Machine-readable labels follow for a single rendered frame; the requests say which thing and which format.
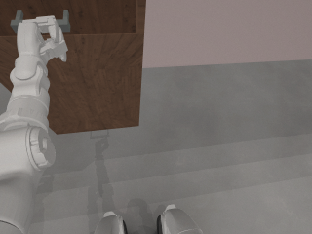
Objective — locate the cabinet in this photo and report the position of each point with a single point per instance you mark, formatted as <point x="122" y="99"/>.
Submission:
<point x="98" y="87"/>

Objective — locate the left robot forearm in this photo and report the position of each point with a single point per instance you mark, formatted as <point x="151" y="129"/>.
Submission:
<point x="30" y="101"/>

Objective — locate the drawer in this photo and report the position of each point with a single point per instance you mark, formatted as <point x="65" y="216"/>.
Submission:
<point x="85" y="16"/>

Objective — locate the handle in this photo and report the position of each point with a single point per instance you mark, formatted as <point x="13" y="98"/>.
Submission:
<point x="63" y="23"/>

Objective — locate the robot right shin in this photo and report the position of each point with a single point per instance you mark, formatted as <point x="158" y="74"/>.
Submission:
<point x="171" y="206"/>

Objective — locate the robot left thigh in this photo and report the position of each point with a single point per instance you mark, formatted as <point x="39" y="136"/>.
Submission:
<point x="111" y="224"/>

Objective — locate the left robot hand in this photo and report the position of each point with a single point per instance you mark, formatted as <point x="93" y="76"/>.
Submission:
<point x="31" y="42"/>

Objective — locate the left robot upper arm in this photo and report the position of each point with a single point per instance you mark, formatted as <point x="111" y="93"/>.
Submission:
<point x="25" y="153"/>

